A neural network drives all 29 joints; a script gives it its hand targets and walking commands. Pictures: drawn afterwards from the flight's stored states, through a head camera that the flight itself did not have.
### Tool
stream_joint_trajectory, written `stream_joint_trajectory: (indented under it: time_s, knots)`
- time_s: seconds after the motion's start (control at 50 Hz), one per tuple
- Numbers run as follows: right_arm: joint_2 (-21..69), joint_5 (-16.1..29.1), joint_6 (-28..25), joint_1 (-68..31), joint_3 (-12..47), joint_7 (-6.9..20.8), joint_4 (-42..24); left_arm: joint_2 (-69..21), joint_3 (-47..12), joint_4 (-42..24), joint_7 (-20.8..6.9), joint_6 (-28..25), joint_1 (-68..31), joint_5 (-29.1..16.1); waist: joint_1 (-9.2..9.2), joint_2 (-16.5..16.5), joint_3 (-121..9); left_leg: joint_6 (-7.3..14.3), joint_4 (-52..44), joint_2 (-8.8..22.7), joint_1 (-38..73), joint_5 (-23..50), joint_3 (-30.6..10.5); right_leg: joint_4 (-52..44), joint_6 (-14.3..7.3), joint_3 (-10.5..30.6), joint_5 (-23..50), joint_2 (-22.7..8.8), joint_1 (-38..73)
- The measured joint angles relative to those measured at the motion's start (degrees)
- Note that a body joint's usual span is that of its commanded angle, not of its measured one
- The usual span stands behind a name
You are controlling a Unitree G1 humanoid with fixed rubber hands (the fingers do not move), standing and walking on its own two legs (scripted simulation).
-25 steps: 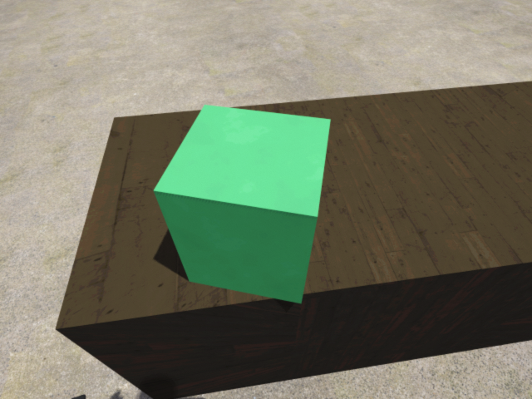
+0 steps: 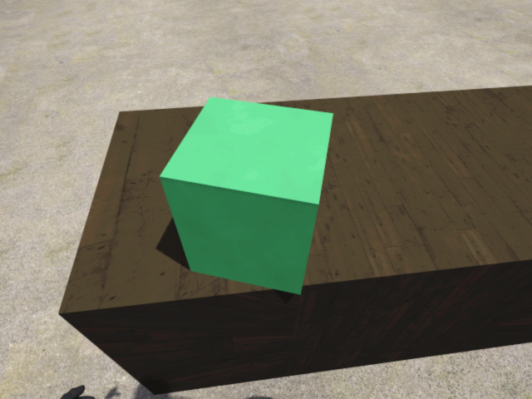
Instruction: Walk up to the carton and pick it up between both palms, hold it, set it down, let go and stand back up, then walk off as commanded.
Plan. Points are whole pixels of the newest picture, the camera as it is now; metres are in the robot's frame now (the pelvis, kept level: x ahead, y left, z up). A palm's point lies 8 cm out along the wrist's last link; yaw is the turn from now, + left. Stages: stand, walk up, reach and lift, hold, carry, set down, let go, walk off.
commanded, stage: walk up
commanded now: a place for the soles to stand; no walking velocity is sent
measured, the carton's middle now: (256, 198) +0.44 +0.02 +0.05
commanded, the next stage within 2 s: none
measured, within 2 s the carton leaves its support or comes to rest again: neither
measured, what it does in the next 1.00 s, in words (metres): steps on the spot: left foot, then right foot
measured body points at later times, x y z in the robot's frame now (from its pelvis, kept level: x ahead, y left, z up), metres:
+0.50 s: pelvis -0.07 -0.02 +0.00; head -0.05 -0.02 +0.45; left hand +0.03 +0.30 -0.11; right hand -0.02 -0.34 -0.11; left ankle -0.06 +0.12 -0.71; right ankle +0.00 -0.12 -0.70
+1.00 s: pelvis -0.05 -0.05 +0.01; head -0.04 -0.05 +0.46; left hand +0.03 +0.27 -0.09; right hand +0.00 -0.37 -0.11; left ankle -0.03 +0.12 -0.68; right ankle -0.01 -0.15 -0.71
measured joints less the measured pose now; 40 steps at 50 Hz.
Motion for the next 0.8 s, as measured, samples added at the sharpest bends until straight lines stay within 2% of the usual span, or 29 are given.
stream_joint_trajectory:
  time_s: [0.06,0.12,0.16,0.22,0.3,0.36,0.42,0.44,0.48,0.56,0.64,0.68,0.72,0.8]
  knots:
    - [0.00,0.00,-0.15,-0.01,0.00,-0.37,0.00,0.13,0.00,-0.03,0.00,0.26,0.05,0.00,0.15,-0.04,0.04,-0.52,0.00,1.05,-0.79,0.75,-0.15,0.42,0.00,0.02,-1.26,-0.07,0.00]
    - [0.00,0.00,0.16,-0.47,0.00,-0.45,0.01,0.35,-0.01,-0.03,-0.03,0.19,0.10,0.00,0.27,-0.03,1.10,-1.52,0.49,2.08,-1.67,1.40,-0.33,-1.11,-0.02,-0.23,7.01,0.23,0.15]
    - [0.01,0.00,1.01,-0.50,0.00,-0.46,0.04,0.17,-0.01,-0.02,-0.05,0.15,0.54,0.00,0.29,-0.02,1.55,-0.15,1.11,2.26,-1.90,1.64,-0.54,-1.14,-0.41,-0.51,7.02,0.70,0.18]
    - [-0.29,0.00,2.19,-0.51,0.00,-0.66,0.03,-0.47,-0.01,-0.02,-0.47,0.14,0.78,0.00,0.31,-0.59,1.56,1.34,8.39,-0.59,-2.95,-6.14,-0.28,-1.21,-1.04,-0.46,6.82,-0.41,0.18]
    - [-0.78,0.00,2.13,-0.50,0.01,-0.25,-0.01,-0.39,0.01,-0.03,-0.62,-0.04,0.78,0.00,0.32,-0.61,1.57,2.18,14.45,-2.41,-2.93,-7.40,0.18,-2.12,-1.11,-0.56,8.30,-1.49,-0.63]
    - [-0.81,0.00,2.00,-0.44,0.02,0.49,-0.03,-0.03,-0.01,-0.03,-0.62,-0.04,0.78,0.00,0.27,-0.57,1.63,2.18,11.81,-1.71,-1.38,-7.45,0.62,-2.34,-1.11,-0.65,9.41,-1.50,-2.25]
    - [-0.82,0.00,1.44,0.43,0.02,0.92,0.00,-0.02,-0.01,-0.04,-0.62,-0.03,0.79,0.00,0.12,-0.45,1.59,2.52,0.46,-0.85,3.79,-6.84,1.34,-2.30,-1.10,-1.10,9.84,-1.46,-3.09]
    - [-0.66,0.00,1.25,0.74,0.02,0.93,0.16,0.02,0.00,-0.02,-0.62,-0.01,0.77,0.00,0.15,-0.81,1.78,2.10,-1.41,-1.01,4.41,-4.28,1.42,-2.14,-1.11,-1.07,9.83,-1.70,-3.17]
    - [-0.42,0.00,0.83,1.96,0.01,0.87,0.22,-0.14,0.00,-0.01,-0.62,0.34,1.06,0.00,0.16,-1.26,1.67,1.31,-1.36,-1.33,4.43,-2.48,1.41,-1.31,-1.11,-1.08,6.54,-2.07,-3.04]
    - [-0.24,0.00,0.43,3.05,0.00,0.52,0.20,0.76,0.01,-0.03,-0.67,0.44,1.45,0.00,0.16,-1.36,1.33,1.46,-1.44,0.26,4.15,-2.62,0.84,0.26,-1.11,-1.06,0.86,-1.45,-3.13]
    - [-0.23,0.00,-0.14,3.07,0.02,0.66,0.20,2.15,0.00,-0.06,-0.80,-0.01,1.75,0.00,0.23,-2.08,1.26,-0.49,-1.42,1.81,3.58,-2.53,0.65,-1.94,-1.11,-1.03,1.78,-1.85,-1.49]
    - [-0.25,0.00,-0.05,3.04,0.01,0.83,0.22,2.11,-0.01,-0.07,-0.80,-0.68,1.94,0.00,0.36,-2.02,1.31,-1.29,-1.34,2.61,3.61,-2.67,0.59,-4.20,-0.78,-1.23,8.85,-1.22,-1.01]
    - [-0.21,0.00,0.46,3.02,0.01,0.92,0.25,1.52,0.00,-0.08,-0.58,-1.89,2.14,0.00,0.39,-1.47,1.33,-0.66,-0.19,3.31,3.20,-2.34,0.27,-4.38,-0.61,-1.73,10.19,-0.50,-0.71]
    - [-0.51,0.00,1.69,3.01,0.01,0.86,0.23,0.02,-0.01,-0.04,-0.45,-3.58,2.63,0.00,0.40,-1.61,1.31,1.33,8.13,-0.13,0.25,-8.69,0.35,-4.56,-0.61,-1.72,8.55,-2.25,1.05]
